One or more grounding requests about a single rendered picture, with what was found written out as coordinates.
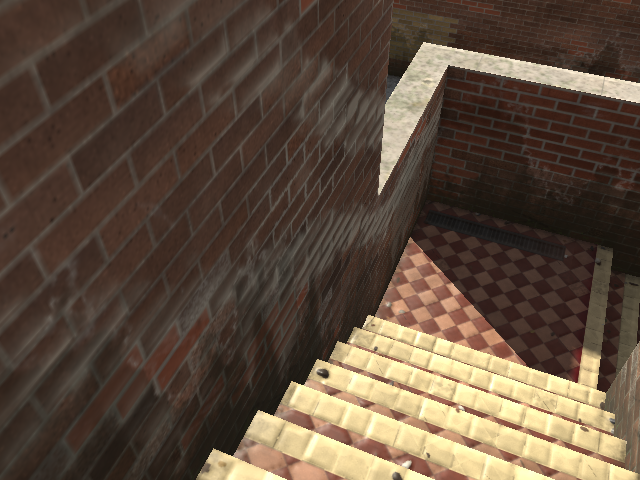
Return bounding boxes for stairs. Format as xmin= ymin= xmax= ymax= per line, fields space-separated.
xmin=196 ymin=315 xmax=640 ymax=480
xmin=597 ymin=270 xmax=640 ymax=393

